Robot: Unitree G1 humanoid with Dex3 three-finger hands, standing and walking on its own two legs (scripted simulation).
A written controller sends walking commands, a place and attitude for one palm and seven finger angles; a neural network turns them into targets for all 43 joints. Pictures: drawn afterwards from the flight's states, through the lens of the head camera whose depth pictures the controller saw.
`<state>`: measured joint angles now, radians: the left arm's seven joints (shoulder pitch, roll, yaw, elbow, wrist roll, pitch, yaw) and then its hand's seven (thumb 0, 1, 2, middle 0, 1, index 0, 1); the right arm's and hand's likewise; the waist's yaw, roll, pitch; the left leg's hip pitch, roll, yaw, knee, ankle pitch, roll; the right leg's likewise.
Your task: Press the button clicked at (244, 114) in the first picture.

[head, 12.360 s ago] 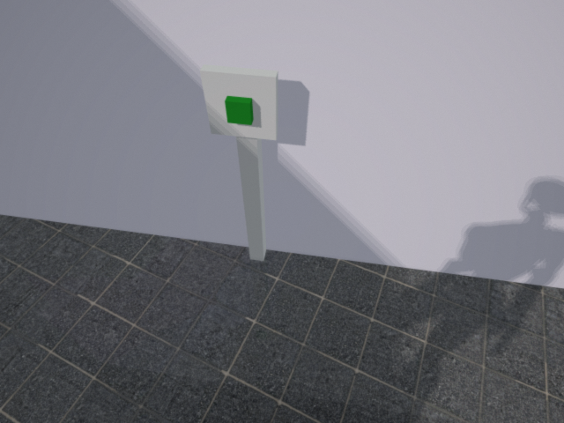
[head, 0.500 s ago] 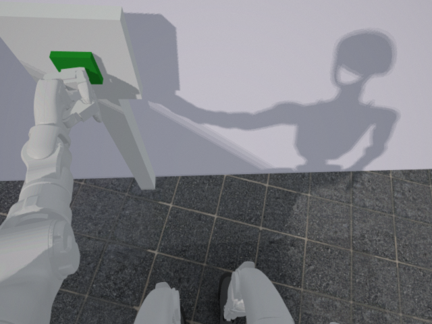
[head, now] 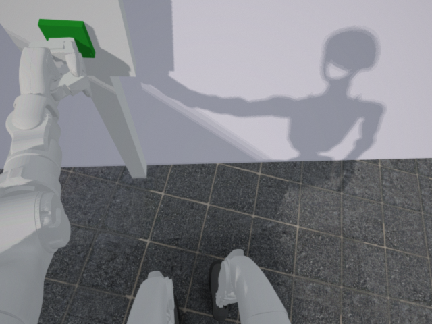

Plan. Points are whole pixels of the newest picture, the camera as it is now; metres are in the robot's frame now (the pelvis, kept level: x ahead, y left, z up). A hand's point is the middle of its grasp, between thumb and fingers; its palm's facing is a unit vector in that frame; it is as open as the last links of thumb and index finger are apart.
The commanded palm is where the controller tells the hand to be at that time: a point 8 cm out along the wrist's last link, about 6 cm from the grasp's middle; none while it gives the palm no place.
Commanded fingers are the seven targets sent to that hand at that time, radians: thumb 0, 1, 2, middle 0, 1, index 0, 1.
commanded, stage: pull the fist back off the button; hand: left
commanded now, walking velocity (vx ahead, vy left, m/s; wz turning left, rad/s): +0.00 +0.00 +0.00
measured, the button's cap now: (69, 35) +0.59 +0.18 +0.10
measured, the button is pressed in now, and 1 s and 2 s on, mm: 10 0 0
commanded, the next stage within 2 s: draw the hand back to the body in 1.08 s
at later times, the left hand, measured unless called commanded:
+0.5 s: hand (80, 82) +0.52 +0.17 +0.06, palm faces -0.05 -1.00 -0.03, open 2.8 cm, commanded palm +0.49 +0.21 +0.07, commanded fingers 0.00 0.90 0.90 -1.30 -1.50 -1.30 -1.50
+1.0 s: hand (80, 122) +0.45 +0.17 +0.06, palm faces -0.07 -1.00 -0.03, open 3.1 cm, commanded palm +0.42 +0.21 +0.07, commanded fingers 0.00 0.90 0.90 -1.30 -1.50 -1.30 -1.50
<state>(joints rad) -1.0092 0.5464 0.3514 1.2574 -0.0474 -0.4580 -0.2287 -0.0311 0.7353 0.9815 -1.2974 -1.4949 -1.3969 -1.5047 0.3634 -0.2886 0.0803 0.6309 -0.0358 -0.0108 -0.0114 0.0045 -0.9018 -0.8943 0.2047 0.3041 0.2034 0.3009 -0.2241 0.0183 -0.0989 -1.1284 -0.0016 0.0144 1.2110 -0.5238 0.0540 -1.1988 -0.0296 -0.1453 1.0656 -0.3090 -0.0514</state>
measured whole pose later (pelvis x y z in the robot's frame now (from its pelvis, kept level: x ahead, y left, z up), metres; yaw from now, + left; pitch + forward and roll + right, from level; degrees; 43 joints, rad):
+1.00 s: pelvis +0.07 +0.01 +0.04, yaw +0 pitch +21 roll -2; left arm -0.29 0.25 0.17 0.54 -0.17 -0.42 -0.18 0.02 0.89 0.90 -1.30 -1.49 -1.30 -1.50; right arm 0.28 -0.25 0.01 0.54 0.00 0.02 0.01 0.01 -0.90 -0.89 0.20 0.30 0.20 0.30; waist -0.08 0.02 -0.13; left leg -0.81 -0.02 0.03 1.01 -0.56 0.06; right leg -0.92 -0.01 -0.10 0.94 -0.38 -0.02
